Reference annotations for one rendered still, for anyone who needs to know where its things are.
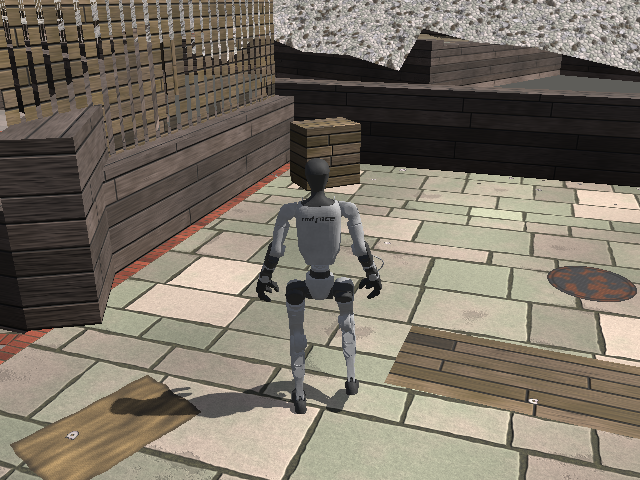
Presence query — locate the left robot shin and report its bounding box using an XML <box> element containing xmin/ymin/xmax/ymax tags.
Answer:
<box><xmin>290</xmin><ymin>335</ymin><xmax>305</xmax><ymax>401</ymax></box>

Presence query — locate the robot left hand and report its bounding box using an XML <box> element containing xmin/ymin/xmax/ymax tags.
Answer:
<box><xmin>256</xmin><ymin>279</ymin><xmax>279</xmax><ymax>302</ymax></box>

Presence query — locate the robot right upper arm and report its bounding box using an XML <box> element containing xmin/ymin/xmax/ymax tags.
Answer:
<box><xmin>339</xmin><ymin>201</ymin><xmax>367</xmax><ymax>257</ymax></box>

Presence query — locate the robot left forearm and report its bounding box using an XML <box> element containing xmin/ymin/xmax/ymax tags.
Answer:
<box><xmin>259</xmin><ymin>242</ymin><xmax>279</xmax><ymax>283</ymax></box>

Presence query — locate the robot right forearm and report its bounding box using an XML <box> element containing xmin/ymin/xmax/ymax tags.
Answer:
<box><xmin>358</xmin><ymin>241</ymin><xmax>379</xmax><ymax>281</ymax></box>

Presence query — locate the robot shin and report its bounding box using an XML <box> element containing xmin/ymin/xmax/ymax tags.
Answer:
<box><xmin>342</xmin><ymin>314</ymin><xmax>356</xmax><ymax>382</ymax></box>
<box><xmin>290</xmin><ymin>335</ymin><xmax>305</xmax><ymax>401</ymax></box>

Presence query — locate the robot right hand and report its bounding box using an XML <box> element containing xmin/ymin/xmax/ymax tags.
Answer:
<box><xmin>359</xmin><ymin>275</ymin><xmax>382</xmax><ymax>299</ymax></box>

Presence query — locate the right robot shin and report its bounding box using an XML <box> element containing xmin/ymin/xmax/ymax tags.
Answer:
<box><xmin>342</xmin><ymin>314</ymin><xmax>356</xmax><ymax>382</ymax></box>

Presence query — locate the robot left upper arm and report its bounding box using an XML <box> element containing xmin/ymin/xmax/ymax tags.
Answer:
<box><xmin>269</xmin><ymin>202</ymin><xmax>297</xmax><ymax>258</ymax></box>

